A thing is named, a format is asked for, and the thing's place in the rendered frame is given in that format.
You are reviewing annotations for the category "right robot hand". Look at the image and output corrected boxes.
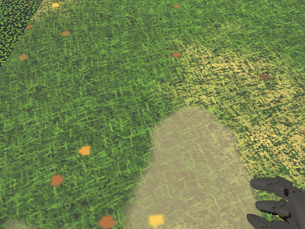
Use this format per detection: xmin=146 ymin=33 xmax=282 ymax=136
xmin=246 ymin=176 xmax=305 ymax=229

